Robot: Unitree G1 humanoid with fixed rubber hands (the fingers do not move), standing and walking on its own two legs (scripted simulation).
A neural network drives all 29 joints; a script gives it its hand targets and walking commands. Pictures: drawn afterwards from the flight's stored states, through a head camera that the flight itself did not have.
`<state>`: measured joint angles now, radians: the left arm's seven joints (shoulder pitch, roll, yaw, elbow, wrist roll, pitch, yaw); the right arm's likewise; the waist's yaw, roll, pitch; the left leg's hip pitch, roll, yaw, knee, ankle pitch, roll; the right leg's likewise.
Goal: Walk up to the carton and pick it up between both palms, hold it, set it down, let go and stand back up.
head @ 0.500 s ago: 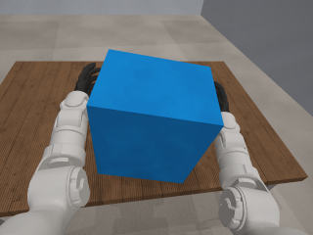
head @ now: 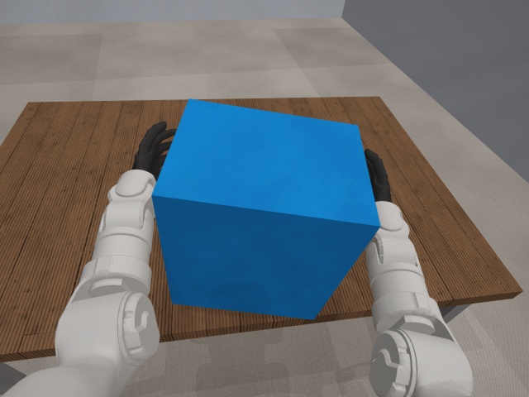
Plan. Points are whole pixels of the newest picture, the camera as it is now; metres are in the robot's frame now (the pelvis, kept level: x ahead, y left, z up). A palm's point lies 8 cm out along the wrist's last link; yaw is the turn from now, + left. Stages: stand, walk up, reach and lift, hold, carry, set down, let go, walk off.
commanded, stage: set down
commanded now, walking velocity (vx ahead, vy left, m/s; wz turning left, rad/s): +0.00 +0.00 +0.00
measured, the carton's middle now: (258, 221) +0.38 +0.01 +0.06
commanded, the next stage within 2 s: none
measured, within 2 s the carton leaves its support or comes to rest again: rests again in 1.66 s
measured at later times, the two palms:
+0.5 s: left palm (145, 175) +0.43 +0.19 +0.11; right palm (366, 201) +0.38 -0.17 +0.10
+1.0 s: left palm (137, 184) +0.42 +0.20 +0.10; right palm (356, 200) +0.39 -0.15 +0.10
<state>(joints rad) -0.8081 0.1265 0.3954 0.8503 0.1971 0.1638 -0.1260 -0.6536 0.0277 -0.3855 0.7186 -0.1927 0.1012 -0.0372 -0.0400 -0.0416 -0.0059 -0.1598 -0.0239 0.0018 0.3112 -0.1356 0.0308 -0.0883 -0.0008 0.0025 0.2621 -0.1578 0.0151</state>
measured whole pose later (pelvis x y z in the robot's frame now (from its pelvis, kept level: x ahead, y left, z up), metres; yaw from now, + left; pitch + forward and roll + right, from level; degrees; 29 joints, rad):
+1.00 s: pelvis +0.01 +0.01 +0.00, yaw +1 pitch +1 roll -1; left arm -0.77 0.13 0.45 0.88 0.28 0.06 -0.19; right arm -0.65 0.12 -0.53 0.71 -0.35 -0.07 0.00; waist -0.04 -0.04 0.02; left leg -0.19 -0.03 0.02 0.32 -0.15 0.04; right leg -0.10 -0.02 -0.03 0.25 -0.17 0.03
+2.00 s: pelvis -0.01 +0.00 -0.02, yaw -1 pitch +12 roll -2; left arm -0.93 0.32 -0.04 1.38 -0.23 -0.19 -0.02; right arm -0.88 -0.22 0.04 1.18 0.29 -0.14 -0.15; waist -0.05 0.01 -0.15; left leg -0.53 0.03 0.04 0.55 -0.22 0.03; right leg -0.44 0.02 -0.04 0.45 -0.21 0.01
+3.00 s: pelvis -0.01 +0.00 +0.00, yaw +0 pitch +5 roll -2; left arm -1.05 0.52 -0.08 0.95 -0.36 0.34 -0.05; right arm -0.97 -0.36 -0.01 0.88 0.43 0.30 -0.13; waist -0.07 0.01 -0.07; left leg -0.34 0.01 0.03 0.40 -0.16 0.03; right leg -0.24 0.01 -0.03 0.30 -0.15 0.01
